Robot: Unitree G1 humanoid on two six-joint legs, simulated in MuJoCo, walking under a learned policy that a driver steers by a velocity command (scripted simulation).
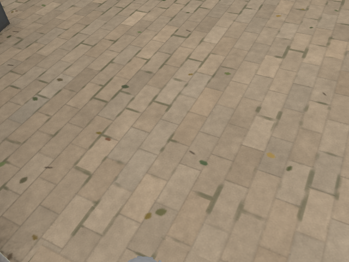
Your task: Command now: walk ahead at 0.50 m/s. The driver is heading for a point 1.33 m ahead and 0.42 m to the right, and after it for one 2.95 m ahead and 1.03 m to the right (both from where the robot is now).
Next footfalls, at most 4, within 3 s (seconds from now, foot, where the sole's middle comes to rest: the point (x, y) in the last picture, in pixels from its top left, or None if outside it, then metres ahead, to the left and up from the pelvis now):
0.24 left None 0.36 0.11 -0.60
0.88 right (249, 216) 0.66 -0.17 -0.60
1.36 left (221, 143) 1.01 -0.09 -0.60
1.86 right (307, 140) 1.02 -0.46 -0.60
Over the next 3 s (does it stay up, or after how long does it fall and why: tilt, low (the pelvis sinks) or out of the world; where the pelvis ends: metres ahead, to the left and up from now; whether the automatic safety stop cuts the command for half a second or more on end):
stays up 1.53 -0.57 0.17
